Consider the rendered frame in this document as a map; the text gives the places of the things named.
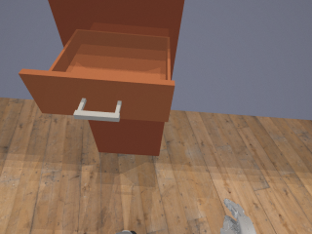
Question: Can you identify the handle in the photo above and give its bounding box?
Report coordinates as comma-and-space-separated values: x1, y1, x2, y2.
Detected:
73, 97, 122, 122

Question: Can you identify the cabinet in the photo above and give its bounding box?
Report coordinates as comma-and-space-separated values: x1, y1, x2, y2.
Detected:
48, 0, 185, 156

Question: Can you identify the drawer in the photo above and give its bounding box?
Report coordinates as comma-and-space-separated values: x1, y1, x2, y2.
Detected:
19, 29, 176, 122

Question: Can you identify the robot right hand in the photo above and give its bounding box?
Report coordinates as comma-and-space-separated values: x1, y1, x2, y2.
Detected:
220, 198, 256, 234

